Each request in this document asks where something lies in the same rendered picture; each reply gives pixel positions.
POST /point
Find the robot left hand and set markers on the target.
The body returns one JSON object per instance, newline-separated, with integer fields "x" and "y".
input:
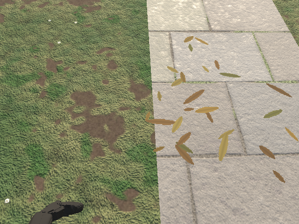
{"x": 56, "y": 210}

